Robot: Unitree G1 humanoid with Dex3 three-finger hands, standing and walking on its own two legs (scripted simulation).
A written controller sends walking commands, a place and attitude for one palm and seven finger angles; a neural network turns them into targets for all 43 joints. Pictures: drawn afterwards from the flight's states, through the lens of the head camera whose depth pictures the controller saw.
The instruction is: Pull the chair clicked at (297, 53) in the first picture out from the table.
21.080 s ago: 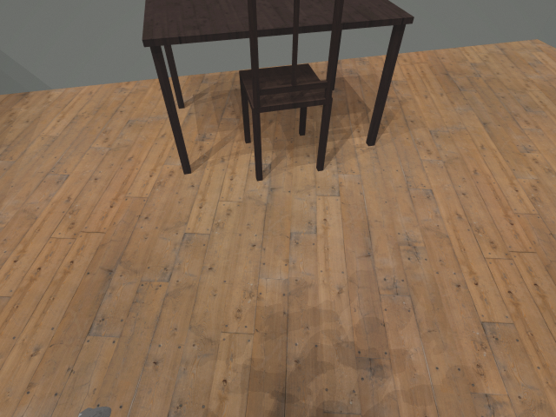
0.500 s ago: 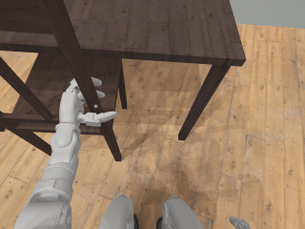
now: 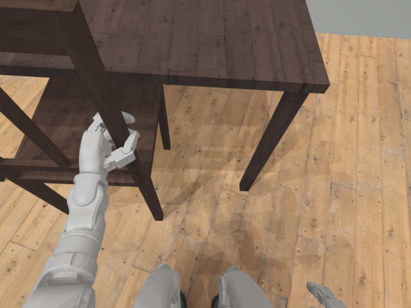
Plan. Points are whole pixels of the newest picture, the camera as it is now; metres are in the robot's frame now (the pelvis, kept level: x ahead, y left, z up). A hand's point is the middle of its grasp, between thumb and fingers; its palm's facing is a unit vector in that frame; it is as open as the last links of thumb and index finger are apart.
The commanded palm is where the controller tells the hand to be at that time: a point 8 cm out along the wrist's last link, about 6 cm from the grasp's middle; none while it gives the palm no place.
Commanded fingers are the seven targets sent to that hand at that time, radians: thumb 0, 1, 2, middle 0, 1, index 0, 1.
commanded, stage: hook a spindle and tug to test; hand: left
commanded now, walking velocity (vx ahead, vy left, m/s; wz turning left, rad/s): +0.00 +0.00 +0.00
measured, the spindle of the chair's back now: (24, 123) +0.45 +0.33 +0.05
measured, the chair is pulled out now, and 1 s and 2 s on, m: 0.00 0.03 0.16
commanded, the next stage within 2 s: step backward, pulling the chair out in 0.38 s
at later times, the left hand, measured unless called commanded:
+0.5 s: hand (126, 163) +0.38 +0.15 +0.02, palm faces -0.01 -1.00 -0.02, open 6.0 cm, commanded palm +0.36 +0.19 +0.02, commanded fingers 0.00 0.90 0.90 -0.50 -1.45 -0.50 -1.45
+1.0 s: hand (125, 161) +0.38 +0.14 +0.04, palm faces +0.04 -1.00 -0.07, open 5.6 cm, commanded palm +0.34 +0.19 +0.04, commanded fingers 0.00 0.90 0.90 -0.50 -1.45 -0.50 -1.45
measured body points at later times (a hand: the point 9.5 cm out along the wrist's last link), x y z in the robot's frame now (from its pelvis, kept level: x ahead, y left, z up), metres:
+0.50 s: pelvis +0.02 +0.00 +0.01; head +0.14 +0.01 +0.44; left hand +0.38 +0.20 +0.02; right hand +0.14 -0.25 -0.11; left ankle +0.02 +0.07 -0.62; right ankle +0.00 -0.09 -0.62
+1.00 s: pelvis +0.02 +0.02 +0.10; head +0.12 +0.01 +0.53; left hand +0.37 +0.20 +0.05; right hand +0.10 -0.25 -0.03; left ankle +0.02 +0.07 -0.62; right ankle +0.00 -0.09 -0.62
